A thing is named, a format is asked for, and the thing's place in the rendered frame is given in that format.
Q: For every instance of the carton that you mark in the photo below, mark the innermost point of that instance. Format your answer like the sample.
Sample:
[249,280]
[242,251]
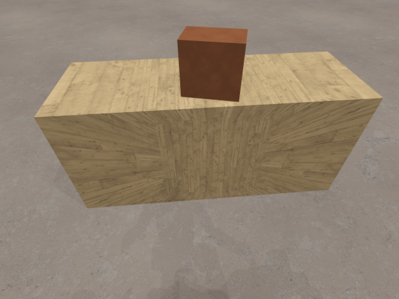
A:
[211,61]

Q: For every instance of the pedestal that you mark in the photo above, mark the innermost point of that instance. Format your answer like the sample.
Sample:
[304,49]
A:
[125,136]

